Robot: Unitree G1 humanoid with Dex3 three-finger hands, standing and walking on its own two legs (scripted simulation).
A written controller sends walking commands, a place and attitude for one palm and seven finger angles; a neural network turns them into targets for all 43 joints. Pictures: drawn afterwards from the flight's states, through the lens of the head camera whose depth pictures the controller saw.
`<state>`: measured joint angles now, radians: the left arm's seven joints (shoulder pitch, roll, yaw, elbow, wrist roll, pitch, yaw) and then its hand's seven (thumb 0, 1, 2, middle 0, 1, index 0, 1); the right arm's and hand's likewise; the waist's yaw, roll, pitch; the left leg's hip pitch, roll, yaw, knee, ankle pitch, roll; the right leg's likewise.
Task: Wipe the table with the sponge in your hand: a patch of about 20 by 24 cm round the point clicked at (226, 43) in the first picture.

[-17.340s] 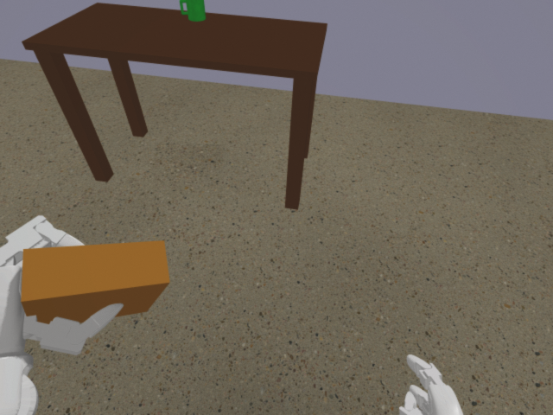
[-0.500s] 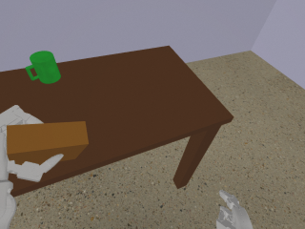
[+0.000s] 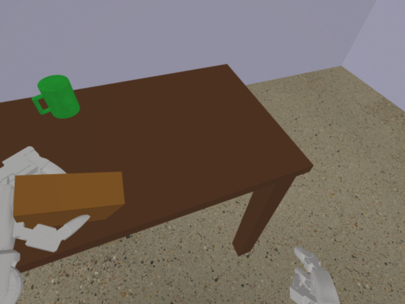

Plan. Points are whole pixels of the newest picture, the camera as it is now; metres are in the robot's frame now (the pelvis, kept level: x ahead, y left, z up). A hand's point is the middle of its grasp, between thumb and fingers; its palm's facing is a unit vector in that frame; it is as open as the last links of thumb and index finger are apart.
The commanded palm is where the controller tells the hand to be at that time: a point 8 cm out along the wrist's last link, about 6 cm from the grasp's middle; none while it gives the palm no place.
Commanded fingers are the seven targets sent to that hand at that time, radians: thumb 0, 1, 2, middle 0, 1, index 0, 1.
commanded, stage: shuffle to correct the standing spot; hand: left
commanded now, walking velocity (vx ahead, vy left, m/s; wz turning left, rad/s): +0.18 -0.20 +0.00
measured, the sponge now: (85, 200) +0.23 +0.21 +0.13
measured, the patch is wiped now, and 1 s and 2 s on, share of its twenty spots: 0.00 0.00 0.00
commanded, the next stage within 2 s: come to a stop and stand still in 0.78 s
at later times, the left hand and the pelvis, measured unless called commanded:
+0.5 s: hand (123, 165) +0.29 +0.16 +0.16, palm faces +0.32 -0.81 -0.49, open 9.1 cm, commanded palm +0.22 +0.20 +0.18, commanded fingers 0.00 0.10 1.30 -1.20 -1.60 -1.20 -1.60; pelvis +0.05 -0.08 -0.02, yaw -1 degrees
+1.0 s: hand (193, 133) +0.36 +0.06 +0.17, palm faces +0.34 -0.85 -0.41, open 9.1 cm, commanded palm +0.28 +0.10 +0.18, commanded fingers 0.00 0.10 1.30 -1.20 -1.60 -1.20 -1.60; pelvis +0.11 -0.17 -0.01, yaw -3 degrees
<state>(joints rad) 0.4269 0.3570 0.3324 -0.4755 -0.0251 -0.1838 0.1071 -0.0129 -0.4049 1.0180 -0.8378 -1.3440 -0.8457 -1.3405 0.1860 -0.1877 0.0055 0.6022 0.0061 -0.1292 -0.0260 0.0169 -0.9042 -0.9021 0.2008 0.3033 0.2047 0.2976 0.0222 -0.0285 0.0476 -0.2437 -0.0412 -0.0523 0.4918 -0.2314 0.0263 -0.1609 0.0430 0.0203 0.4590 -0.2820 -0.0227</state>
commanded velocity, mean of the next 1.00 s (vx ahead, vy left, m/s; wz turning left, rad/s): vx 0.12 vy -0.11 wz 0.00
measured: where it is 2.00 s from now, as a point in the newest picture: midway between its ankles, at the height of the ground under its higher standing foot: outside the picture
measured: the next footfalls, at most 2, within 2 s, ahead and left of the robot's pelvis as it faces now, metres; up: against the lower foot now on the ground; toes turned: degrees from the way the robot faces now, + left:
right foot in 0.52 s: +0.11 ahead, -0.14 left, +0.00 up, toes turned -2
left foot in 0.92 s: +0.19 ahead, -0.03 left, +0.00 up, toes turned +1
